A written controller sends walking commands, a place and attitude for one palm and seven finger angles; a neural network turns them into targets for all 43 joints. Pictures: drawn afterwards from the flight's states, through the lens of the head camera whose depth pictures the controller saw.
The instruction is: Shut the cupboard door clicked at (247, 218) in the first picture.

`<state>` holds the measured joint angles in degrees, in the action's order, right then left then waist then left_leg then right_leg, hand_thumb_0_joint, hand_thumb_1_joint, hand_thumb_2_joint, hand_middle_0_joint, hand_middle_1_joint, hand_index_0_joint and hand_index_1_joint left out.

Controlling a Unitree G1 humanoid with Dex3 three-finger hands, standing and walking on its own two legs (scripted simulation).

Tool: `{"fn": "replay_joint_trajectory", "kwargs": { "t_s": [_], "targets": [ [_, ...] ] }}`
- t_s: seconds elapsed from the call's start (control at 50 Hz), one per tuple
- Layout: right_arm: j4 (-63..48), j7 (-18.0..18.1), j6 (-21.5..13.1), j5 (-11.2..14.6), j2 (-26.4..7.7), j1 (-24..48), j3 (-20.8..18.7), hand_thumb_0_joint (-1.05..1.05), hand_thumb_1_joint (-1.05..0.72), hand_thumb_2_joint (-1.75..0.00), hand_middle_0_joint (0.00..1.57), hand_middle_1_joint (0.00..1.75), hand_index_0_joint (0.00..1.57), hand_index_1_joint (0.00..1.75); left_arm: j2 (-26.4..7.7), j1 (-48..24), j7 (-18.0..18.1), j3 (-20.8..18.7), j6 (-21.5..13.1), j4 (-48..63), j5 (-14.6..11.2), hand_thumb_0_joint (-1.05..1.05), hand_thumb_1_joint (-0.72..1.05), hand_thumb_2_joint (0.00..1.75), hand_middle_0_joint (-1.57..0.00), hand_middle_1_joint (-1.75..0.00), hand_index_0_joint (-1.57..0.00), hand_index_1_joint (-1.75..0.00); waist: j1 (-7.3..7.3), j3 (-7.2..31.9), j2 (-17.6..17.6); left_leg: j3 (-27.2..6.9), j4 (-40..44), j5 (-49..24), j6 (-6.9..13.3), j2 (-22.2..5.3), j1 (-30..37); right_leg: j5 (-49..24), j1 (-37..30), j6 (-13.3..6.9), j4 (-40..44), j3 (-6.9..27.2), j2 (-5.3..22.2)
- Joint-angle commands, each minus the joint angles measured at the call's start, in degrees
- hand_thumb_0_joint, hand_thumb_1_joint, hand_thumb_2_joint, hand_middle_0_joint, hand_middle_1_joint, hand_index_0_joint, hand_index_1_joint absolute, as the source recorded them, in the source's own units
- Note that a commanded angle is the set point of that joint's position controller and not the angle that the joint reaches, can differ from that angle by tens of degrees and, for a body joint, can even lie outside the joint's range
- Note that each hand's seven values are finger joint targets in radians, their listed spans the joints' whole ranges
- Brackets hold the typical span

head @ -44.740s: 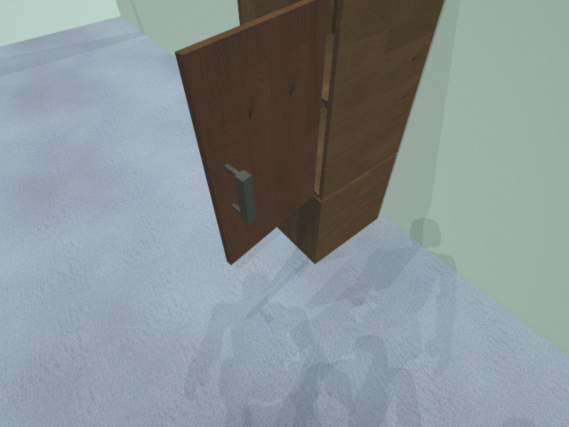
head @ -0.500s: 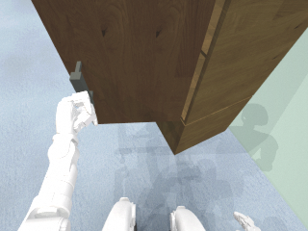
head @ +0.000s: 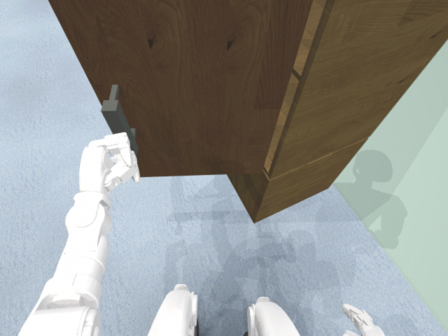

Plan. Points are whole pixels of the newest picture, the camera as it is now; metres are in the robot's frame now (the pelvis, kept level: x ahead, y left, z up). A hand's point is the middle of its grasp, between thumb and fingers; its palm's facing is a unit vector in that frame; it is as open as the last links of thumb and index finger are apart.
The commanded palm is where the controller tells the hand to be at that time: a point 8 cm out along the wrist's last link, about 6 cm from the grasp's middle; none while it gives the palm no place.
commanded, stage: push the door shut along its arc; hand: left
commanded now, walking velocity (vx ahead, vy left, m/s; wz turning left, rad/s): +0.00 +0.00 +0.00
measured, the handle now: (123, 122) +0.50 +0.22 +0.04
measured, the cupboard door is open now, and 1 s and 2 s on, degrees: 67 50 41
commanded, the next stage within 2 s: pull the fist back off the door in 1.80 s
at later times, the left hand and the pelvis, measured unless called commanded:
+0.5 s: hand (137, 134) +0.46 +0.18 +0.05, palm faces -0.06 -1.00 -0.04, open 3.2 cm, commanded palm +0.46 +0.21 +0.04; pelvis -0.01 +0.01 -0.01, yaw -1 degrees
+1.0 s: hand (152, 114) +0.52 +0.16 +0.04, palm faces -0.21 -0.98 -0.05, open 3.1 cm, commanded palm +0.53 +0.18 +0.04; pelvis -0.01 +0.02 -0.03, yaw -2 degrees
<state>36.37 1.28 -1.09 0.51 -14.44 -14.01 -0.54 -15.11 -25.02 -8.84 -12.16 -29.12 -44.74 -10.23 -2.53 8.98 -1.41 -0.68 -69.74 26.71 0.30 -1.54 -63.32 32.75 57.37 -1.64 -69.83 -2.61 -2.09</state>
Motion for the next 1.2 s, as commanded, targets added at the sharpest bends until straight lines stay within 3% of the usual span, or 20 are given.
{"fn": "replay_joint_trajectory", "kwargs": {
  "t_s": [0.0,0.06,0.12,0.18,0.22,0.28,0.32,0.48,0.58,0.64,0.72,0.74,0.76,0.78,0.86,0.94,1.02,1.06,1.08,1.18],
  "targets": [
    [-4.3,0.8,-2.2,0.2,-8.6,-4.4,-2.8,0.00,-0.90,-0.90,0.20,0.30,0.20,0.30,-10.3,-25.8,-0.2,-2.4,-4.0,11.8,-0.5,0.00,0.90,0.90,-1.30,-1.50,-1.30,-1.50,-2.39,23.5,-1.6,-2.2,6.8,-10.2,1.3,0.2,21.1,-16.1,-4.7,0.4,10.5,2.7,0.4],
    [-3.6,0.8,-2.4,-0.1,-8.8,-4.8,-2.8,0.00,-0.90,-0.90,0.20,0.30,0.20,0.30,-12.4,-28.9,0.2,-3.7,-5.2,9.8,0.7,0.00,0.90,0.90,-1.30,-1.50,-1.30,-1.50,-2.60,24.3,-2.6,-2.4,6.1,-10.5,1.2,0.2,21.3,-15.8,-3.2,0.3,9.6,2.7,0.3],
    [-3.5,0.4,-2.2,-0.2,-8.8,-5.2,-2.6,0.00,-0.90,-0.90,0.20,0.30,0.20,0.30,-11.3,-30.3,-0.3,-2.2,-4.8,5.3,1.7,0.00,0.90,0.90,-1.30,-1.50,-1.30,-1.50,-2.95,23.3,-4.1,-2.7,6.2,-10.4,1.0,0.1,21.3,-15.0,-1.3,0.1,9.1,2.1,0.2],
    [-3.4,0.0,-1.4,0.0,-9.3,-6.6,-2.6,0.00,-0.90,-0.90,0.20,0.30,0.20,0.30,-12.5,-30.5,-1.5,-3.2,-2.8,-0.6,2.0,0.00,0.90,0.90,-1.30,-1.50,-1.30,-1.50,-3.21,22.6,-2.4,-3.0,6.1,-10.4,1.1,0.0,20.3,-14.7,-0.7,0.1,9.2,1.9,0.1],
    [-3.5,0.1,-1.1,0.1,-9.5,-7.3,-2.7,0.00,-0.90,-0.90,0.20,0.30,0.20,0.30,-12.5,-33.9,-2.5,-2.6,-2.0,-1.5,1.9,0.00,0.90,0.90,-1.30,-1.50,-1.30,-1.50,-4.52,22.7,-0.5,-2.9,5.7,-9.7,1.5,0.0,19.0,-14.5,-1.0,0.3,9.6,2.2,0.1],
    [-3.3,0.2,-0.9,0.3,-9.8,-8.1,-2.7,0.00,-0.90,-0.90,0.20,0.30,0.20,0.30,-14.9,-36.8,-4.3,-4.3,-1.8,-2.9,1.3,0.00,0.90,0.90,-1.30,-1.50,-1.30,-1.50,-4.44,24.3,-0.9,-3.0,4.9,-10.8,1.5,0.1,18.7,-15.3,-1.5,0.1,9.0,2.4,0.0],
    [-2.9,0.1,-0.9,0.3,-9.7,-8.6,-2.7,0.00,-0.90,-0.90,0.20,0.30,0.20,0.30,-12.5,-39.7,-5.6,-2.0,-1.6,-3.6,1.2,0.00,0.90,0.90,-1.30,-1.50,-1.30,-1.50,-5.64,24.5,-1.8,-3.3,4.5,-10.6,1.6,0.0,19.2,-14.6,0.3,0.1,8.9,2.2,0.0],
    [-1.5,-0.1,-0.8,0.4,-10.9,-11.0,-2.5,0.00,-0.90,-0.90,0.20,0.30,0.20,0.30,-17.4,-47.8,-8.1,-3.5,-0.8,-8.6,1.9,0.00,0.90,0.90,-1.30,-1.50,-1.30,-1.50,-7.91,23.9,-2.9,-4.2,3.1,-7.7,2.1,-0.4,17.2,-10.7,4.4,-0.2,8.5,2.2,-0.5],
    [-1.1,-0.5,-0.9,0.3,-11.2,-12.3,-2.5,0.00,-0.90,-0.90,0.20,0.30,0.20,0.30,-16.8,-50.6,-9.7,-2.1,0.2,-9.6,2.2,0.00,0.90,0.90,-1.30,-1.50,-1.30,-1.50,-8.28,27.0,-7.2,-5.2,2.8,-9.3,1.7,-0.7,20.8,-10.8,7.5,-0.6,7.6,1.5,-0.7],
    [-0.7,-0.3,-1.0,0.4,-11.8,-13.1,-2.1,0.00,-0.90,-0.90,0.20,0.30,0.20,0.30,-20.1,-55.8,-10.1,-3.3,1.0,-11.1,2.3,0.00,0.90,0.90,-1.30,-1.50,-1.30,-1.50,-9.82,24.5,-6.8,-5.7,2.4,-6.5,2.0,-0.8,18.4,-8.7,9.4,-0.7,7.4,1.4,-0.9],
    [-0.6,-0.6,-1.2,0.1,-12.1,-13.7,-2.0,0.00,-0.90,-0.90,0.20,0.30,0.20,0.30,-21.4,-58.3,-10.3,-3.7,1.5,-11.1,3.2,0.00,0.90,0.90,-1.30,-1.50,-1.30,-1.50,-9.91,27.8,-9.6,-6.1,1.6,-8.3,1.8,-1.0,20.0,-9.4,10.9,-0.8,6.5,1.3,-0.9],
    [-0.5,-0.7,-1.4,0.0,-12.0,-14.2,-2.0,0.00,-0.90,-0.90,0.20,0.30,0.20,0.30,-20.6,-60.0,-10.5,-2.7,1.4,-10.8,3.3,0.00,0.90,0.90,-1.30,-1.50,-1.30,-1.50,-10.82,28.5,-10.1,-6.6,1.5,-9.2,1.9,-1.1,21.4,-9.8,12.1,-0.9,6.2,0.9,-1.0],
    [-0.2,-0.7,-1.3,-0.1,-12.2,-14.3,-2.0,0.00,-0.90,-0.90,0.20,0.30,0.20,0.30,-21.4,-60.5,-10.7,-3.2,1.4,-10.7,3.6,0.00,0.90,0.90,-1.30,-1.50,-1.30,-1.50,-10.29,29.4,-10.8,-7.0,1.5,-10.1,1.6,-1.3,22.5,-10.2,12.4,-1.0,5.8,0.7,-1.0],
    [-0.3,-1.0,-1.3,-0.1,-12.1,-14.4,-2.0,0.00,-0.90,-0.90,0.20,0.30,0.20,0.30,-19.6,-60.1,-11.1,-1.6,1.7,-10.9,3.8,0.00,0.90,0.90,-1.30,-1.50,-1.30,-1.50,-10.58,29.7,-11.5,-7.3,1.5,-10.3,1.5,-1.3,23.4,-10.2,13.2,-1.0,5.8,0.5,-1.1],
    [0.1,-1.1,-1.4,-0.2,-12.6,-14.9,-2.0,0.00,-0.90,-0.90,0.20,0.30,0.20,0.30,-19.4,-64.7,-11.4,-0.7,2.6,-11.4,4.1,0.00,0.90,0.90,-1.30,-1.50,-1.30,-1.50,-12.01,28.4,-12.6,-9.1,2.1,-8.5,1.1,-1.8,25.2,-9.4,17.1,-1.1,5.3,-0.1,-1.0],
    [0.3,-1.3,-1.7,-0.5,-12.7,-16.1,-2.0,0.00,-0.90,-0.90,0.20,0.30,0.20,0.30,-19.5,-67.6,-11.1,-0.9,3.3,-10.7,4.3,0.00,0.90,0.90,-1.30,-1.50,-1.30,-1.50,-12.75,31.0,-13.1,-9.8,1.5,-10.7,1.2,-1.8,26.9,-10.3,17.9,-1.2,4.8,-0.5,-1.1],
    [0.5,-1.4,-1.6,-0.6,-12.7,-16.7,-1.6,0.00,-0.90,-0.90,0.20,0.30,0.20,0.30,-21.9,-69.4,-10.9,-2.4,4.3,-12.8,4.9,0.00,0.90,0.90,-1.30,-1.50,-1.30,-1.50,-13.03,30.4,-11.8,-9.2,0.7,-11.0,1.4,-1.8,24.4,-10.3,16.7,-1.2,4.9,-0.4,-1.4],
    [0.2,-1.4,-1.5,-0.7,-12.8,-17.1,-1.3,0.00,-0.90,-0.90,0.20,0.30,0.20,0.30,-25.6,-69.2,-10.5,-5.6,4.7,-14.3,5.5,0.00,0.90,0.90,-1.30,-1.50,-1.30,-1.50,-12.43,31.5,-12.5,-8.8,-0.2,-13.0,1.5,-1.8,23.5,-11.1,16.3,-1.3,4.1,-0.3,-1.4],
    [0.2,-1.5,-1.5,-0.8,-12.5,-17.2,-1.1,0.00,-0.90,-0.90,0.20,0.30,0.20,0.30,-24.5,-70.1,-10.6,-4.5,5.0,-14.4,5.6,0.00,0.90,0.90,-1.30,-1.50,-1.30,-1.50,-13.00,31.0,-12.5,-8.5,-0.5,-13.4,1.6,-1.7,23.0,-11.2,16.3,-1.2,4.2,-0.3,-1.5],
    [-1.0,-1.7,-1.0,-0.9,-12.4,-17.7,-0.3,0.00,-0.90,-0.90,0.20,0.30,0.20,0.30,-31.5,-68.1,-10.7,-9.4,6.3,-18.6,7.3,0.00,0.90,0.90,-1.30,-1.50,-1.30,-1.50,-12.62,29.9,-9.5,-6.1,-2.9,-14.2,2.4,-1.6,15.0,-12.6,11.7,-0.8,3.8,0.6,-2.0]
  ]
}}
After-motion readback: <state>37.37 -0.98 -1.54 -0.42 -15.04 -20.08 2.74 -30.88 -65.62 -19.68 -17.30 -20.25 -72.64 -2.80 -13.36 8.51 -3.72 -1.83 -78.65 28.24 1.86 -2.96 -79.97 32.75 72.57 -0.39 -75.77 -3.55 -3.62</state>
